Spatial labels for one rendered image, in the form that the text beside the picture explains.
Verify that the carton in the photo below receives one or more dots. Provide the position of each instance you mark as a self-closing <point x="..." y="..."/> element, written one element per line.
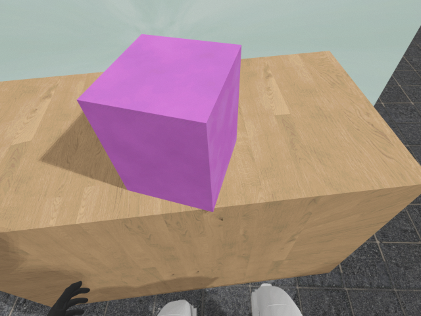
<point x="166" y="114"/>

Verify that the pedestal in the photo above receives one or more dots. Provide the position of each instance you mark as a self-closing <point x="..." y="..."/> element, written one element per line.
<point x="315" y="172"/>

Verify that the left robot hand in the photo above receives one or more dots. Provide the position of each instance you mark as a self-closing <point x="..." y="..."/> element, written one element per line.
<point x="65" y="301"/>

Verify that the robot thigh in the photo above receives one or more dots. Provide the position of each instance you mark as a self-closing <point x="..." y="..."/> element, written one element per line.
<point x="273" y="301"/>
<point x="178" y="308"/>

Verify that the robot left thigh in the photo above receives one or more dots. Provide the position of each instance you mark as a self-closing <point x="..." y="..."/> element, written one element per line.
<point x="178" y="308"/>

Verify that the robot right thigh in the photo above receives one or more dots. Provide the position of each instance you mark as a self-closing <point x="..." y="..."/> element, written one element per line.
<point x="273" y="301"/>

